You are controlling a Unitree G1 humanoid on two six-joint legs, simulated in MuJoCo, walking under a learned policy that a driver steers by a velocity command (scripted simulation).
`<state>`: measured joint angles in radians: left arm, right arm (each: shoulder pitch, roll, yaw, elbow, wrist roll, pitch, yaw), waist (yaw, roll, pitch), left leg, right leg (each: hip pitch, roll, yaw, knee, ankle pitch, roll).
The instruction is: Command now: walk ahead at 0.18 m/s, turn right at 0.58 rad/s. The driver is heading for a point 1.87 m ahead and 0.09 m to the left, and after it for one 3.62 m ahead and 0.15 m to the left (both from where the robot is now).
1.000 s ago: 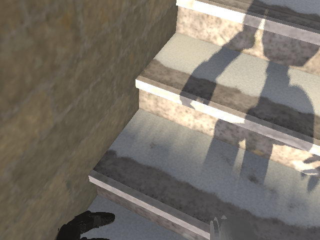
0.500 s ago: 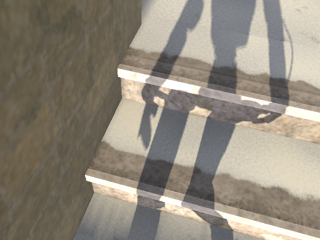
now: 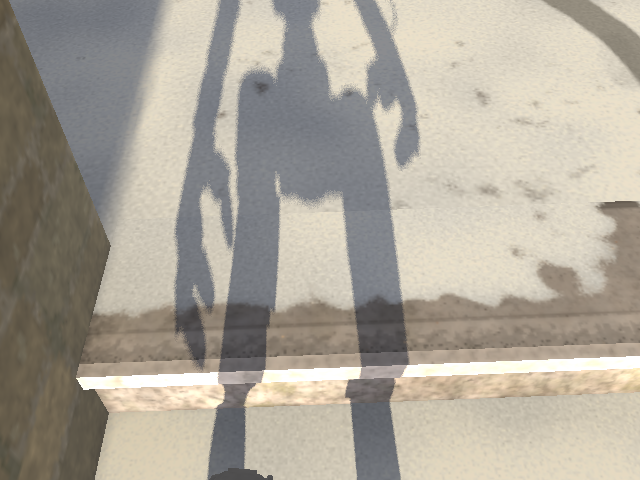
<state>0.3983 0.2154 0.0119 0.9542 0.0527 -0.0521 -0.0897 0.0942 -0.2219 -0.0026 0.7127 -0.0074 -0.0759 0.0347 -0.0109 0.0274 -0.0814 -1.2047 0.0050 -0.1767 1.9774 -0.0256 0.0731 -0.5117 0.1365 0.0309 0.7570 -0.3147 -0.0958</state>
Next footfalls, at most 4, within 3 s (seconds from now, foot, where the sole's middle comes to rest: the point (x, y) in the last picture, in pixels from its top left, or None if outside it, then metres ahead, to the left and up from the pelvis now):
0.34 left None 0.35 0.14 -0.57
0.74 right None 0.33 -0.11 -0.57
1.84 left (307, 295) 0.71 0.06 -0.39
2.32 right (434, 278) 0.75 -0.18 -0.39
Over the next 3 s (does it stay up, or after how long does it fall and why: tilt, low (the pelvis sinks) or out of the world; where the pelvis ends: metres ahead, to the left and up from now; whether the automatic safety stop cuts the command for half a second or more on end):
stays up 0.85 -0.08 0.38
